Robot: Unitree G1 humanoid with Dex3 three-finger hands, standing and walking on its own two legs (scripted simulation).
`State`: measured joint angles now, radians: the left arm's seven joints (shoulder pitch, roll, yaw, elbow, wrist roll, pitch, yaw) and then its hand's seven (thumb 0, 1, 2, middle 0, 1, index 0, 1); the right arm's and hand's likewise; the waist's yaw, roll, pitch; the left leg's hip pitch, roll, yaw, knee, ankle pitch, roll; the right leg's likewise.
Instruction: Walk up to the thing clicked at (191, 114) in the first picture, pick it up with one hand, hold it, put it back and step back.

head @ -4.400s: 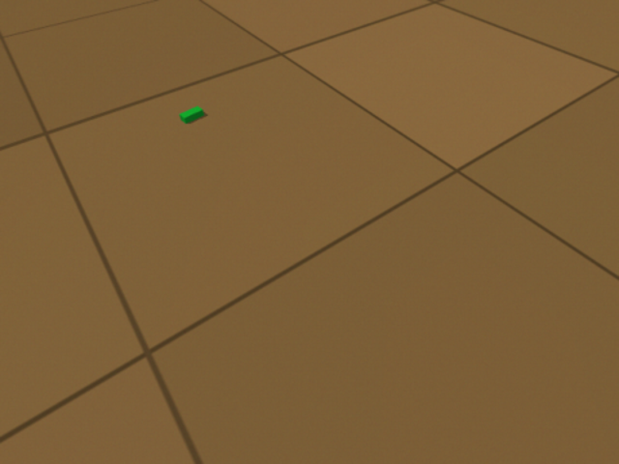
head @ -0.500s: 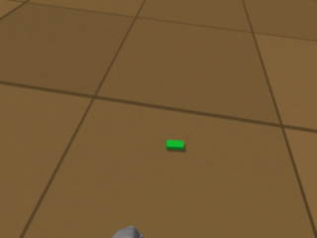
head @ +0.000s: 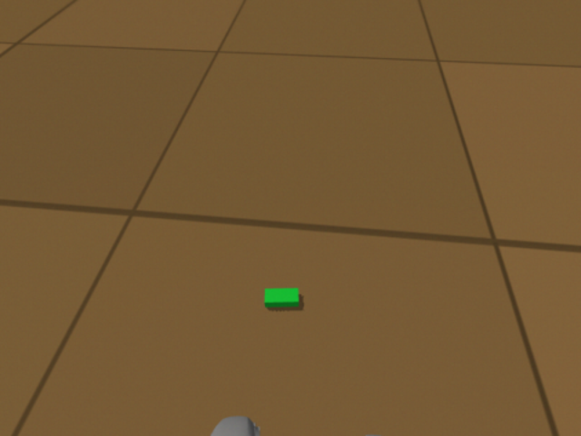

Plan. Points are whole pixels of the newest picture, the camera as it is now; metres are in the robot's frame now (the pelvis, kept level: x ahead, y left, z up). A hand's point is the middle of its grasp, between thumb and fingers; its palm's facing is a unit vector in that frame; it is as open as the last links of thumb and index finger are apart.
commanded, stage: walk up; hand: left
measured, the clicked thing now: (281, 297) +0.69 +0.08 -0.72
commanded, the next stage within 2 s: none
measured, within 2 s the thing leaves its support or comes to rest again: neither
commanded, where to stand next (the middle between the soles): +0.32 -0.20 m, yaw +5 degrees
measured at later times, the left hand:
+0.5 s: hand (209, 403) +0.20 +0.16 -0.14, palm faces -0.06 -0.94 -0.33, open 7.4 cm
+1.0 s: hand (293, 366) +0.26 +0.03 -0.15, palm faces +0.06 -0.94 -0.34, open 7.4 cm
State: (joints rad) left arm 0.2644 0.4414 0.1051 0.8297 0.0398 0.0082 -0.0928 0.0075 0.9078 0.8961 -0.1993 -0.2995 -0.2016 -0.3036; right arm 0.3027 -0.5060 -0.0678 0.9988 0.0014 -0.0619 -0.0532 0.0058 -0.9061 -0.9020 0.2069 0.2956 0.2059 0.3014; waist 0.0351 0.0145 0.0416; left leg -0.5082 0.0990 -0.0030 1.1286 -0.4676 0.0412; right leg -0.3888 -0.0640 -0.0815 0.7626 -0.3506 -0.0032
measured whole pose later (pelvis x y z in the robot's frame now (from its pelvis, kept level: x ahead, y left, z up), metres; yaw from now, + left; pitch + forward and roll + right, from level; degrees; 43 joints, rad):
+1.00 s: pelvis +0.24 -0.24 +0.00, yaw +4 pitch -2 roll +0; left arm 0.26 0.38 0.01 0.92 -0.02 -0.01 0.00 0.01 0.90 0.90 -0.20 -0.30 -0.20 -0.30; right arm 0.16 -0.39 -0.02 0.91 0.00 -0.06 0.00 0.00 -0.90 -0.90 0.21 0.30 0.21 0.30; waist 0.04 -0.02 0.14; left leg -0.44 -0.01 0.05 0.72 -0.24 0.07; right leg -0.32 -0.03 -0.08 0.88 -0.49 0.02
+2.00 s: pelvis +0.26 -0.23 +0.04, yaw +6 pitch -1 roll -1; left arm 0.12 0.36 0.00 1.17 0.02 -0.03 0.00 0.01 0.91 0.90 -0.20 -0.30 -0.20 -0.30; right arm 0.05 -0.35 -0.02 1.14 -0.01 0.01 0.03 0.00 -0.91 -0.90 0.21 0.30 0.21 0.30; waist 0.01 0.00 0.04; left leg -0.24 -0.01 0.01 0.36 -0.10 0.03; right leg -0.08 -0.06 -0.06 0.31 -0.20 0.05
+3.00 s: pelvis +0.24 -0.23 +0.02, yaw +8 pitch -3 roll +1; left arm 0.21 0.42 0.08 0.96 0.04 0.05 -0.04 0.01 0.91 0.90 -0.20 -0.30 -0.20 -0.30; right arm 0.32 -0.35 -0.06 0.99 -0.03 -0.04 0.00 0.00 -0.90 -0.90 0.21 0.30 0.21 0.30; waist -0.02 -0.07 0.10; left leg -0.14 0.00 0.00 0.55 -0.36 0.00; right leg -0.50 -0.01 0.10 0.97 -0.39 0.00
